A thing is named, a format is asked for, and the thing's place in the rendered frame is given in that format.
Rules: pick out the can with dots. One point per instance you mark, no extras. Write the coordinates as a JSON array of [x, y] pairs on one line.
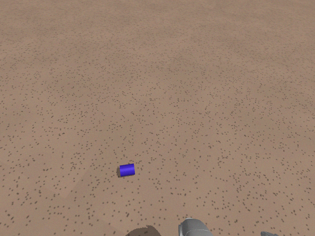
[[126, 170]]

